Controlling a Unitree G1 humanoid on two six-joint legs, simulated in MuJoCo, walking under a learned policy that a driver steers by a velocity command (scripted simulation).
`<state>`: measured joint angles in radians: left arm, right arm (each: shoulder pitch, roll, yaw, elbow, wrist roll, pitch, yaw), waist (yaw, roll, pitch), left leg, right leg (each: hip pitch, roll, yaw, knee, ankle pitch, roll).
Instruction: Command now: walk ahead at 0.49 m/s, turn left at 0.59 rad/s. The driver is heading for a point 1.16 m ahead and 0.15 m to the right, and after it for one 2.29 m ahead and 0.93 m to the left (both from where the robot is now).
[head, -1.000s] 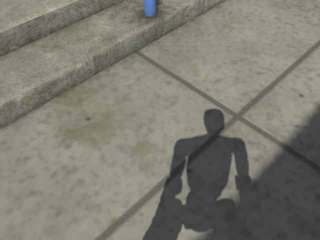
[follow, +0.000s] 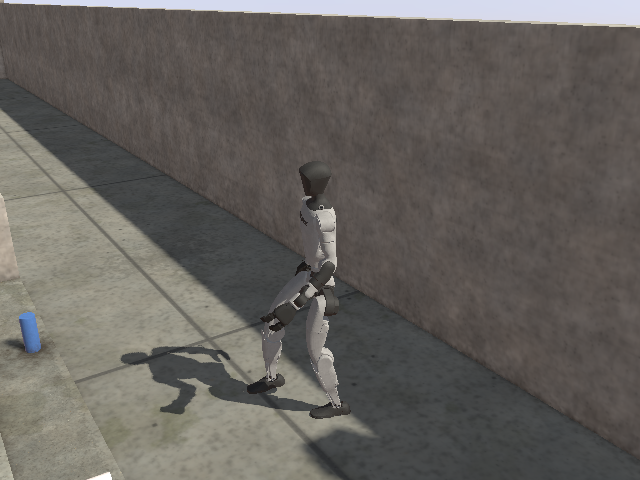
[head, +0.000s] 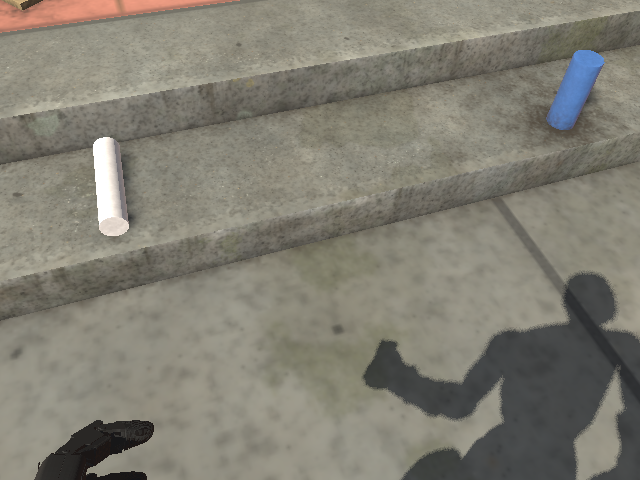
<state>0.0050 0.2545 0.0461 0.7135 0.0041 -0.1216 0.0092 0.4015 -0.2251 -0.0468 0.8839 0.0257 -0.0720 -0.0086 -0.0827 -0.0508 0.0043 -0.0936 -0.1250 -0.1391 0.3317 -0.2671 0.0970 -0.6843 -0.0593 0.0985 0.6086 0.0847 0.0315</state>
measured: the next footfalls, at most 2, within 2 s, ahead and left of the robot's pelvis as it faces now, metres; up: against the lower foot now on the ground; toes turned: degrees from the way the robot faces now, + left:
right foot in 0.12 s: +0.27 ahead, -0.12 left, +0.00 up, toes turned +9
left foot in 0.58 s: +0.45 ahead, +0.12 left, +0.00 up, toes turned -3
